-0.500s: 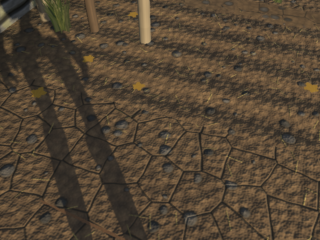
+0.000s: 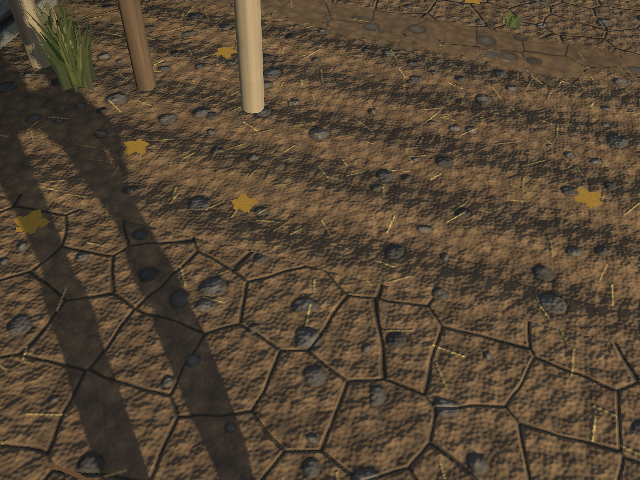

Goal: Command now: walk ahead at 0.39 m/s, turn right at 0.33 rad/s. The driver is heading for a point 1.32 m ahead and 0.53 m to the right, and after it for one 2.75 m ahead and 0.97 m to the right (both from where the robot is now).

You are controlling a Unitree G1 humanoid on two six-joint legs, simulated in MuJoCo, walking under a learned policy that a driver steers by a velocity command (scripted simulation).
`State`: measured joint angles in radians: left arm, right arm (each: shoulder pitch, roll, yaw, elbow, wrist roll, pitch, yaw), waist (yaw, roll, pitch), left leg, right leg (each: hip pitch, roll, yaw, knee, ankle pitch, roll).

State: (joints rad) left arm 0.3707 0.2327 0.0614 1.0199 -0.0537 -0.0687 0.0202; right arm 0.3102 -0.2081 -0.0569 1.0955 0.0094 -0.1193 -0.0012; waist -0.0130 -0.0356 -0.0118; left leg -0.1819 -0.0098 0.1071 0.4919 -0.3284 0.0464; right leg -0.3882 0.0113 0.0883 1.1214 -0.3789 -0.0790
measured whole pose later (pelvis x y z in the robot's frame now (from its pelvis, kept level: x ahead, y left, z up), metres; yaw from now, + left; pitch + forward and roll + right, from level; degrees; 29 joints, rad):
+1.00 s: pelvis +0.53 -0.12 +0.00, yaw -34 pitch +2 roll +1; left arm 0.34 0.28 0.06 0.76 -0.03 -0.04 0.01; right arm 0.14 -0.25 -0.05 0.73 -0.01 -0.12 0.01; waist 0.02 -0.03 0.01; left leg -0.37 -0.03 0.03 0.49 -0.16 0.03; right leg -0.41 0.05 0.11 1.19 -0.42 -0.04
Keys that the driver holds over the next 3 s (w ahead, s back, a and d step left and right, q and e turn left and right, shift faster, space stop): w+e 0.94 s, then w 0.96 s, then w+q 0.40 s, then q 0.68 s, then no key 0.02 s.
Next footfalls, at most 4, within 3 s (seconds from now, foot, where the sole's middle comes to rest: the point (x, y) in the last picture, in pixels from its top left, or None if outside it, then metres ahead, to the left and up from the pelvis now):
0.38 right None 0.34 -0.15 -0.77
0.88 left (354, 411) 0.68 -0.08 -0.77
1.38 right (511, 390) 0.73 -0.44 -0.77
1.90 left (477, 264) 1.11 -0.44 -0.77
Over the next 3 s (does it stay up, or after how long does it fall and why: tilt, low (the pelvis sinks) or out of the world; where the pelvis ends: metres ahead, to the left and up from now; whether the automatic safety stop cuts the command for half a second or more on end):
stays up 1.20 -0.58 0.00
